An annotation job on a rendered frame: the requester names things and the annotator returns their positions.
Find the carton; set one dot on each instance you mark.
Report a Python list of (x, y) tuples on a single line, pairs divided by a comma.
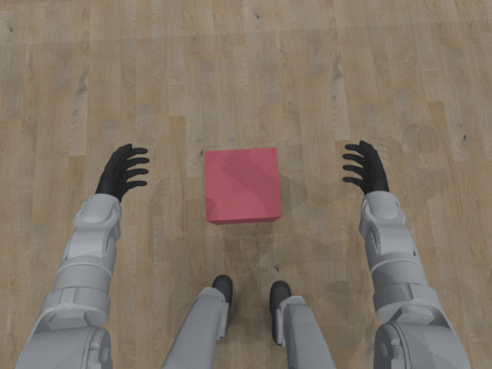
[(242, 186)]

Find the left robot upper arm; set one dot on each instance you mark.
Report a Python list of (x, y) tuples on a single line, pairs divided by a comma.
[(71, 348)]

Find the robot left thigh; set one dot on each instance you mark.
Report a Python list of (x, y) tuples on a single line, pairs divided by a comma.
[(194, 344)]

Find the right robot hand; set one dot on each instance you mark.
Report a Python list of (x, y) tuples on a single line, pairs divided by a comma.
[(373, 174)]

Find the left robot forearm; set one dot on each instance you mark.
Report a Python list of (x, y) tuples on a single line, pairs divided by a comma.
[(79, 296)]

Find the right robot forearm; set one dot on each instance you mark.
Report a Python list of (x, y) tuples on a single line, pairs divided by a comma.
[(401, 289)]

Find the left robot hand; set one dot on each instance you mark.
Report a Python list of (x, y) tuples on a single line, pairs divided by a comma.
[(114, 177)]

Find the left robot shin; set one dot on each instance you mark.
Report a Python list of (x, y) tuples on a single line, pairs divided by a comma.
[(211, 291)]

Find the right robot upper arm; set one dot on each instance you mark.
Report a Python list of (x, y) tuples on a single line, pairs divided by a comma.
[(403, 345)]

